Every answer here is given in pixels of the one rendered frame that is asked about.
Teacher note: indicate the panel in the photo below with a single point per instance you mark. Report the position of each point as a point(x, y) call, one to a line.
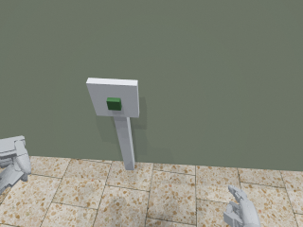
point(127, 90)

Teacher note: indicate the right robot hand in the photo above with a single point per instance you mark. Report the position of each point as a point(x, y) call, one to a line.
point(244, 212)

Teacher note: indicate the left robot hand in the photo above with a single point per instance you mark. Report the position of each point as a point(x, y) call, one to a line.
point(15, 159)

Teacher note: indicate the button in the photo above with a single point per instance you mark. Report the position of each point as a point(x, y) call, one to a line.
point(114, 103)

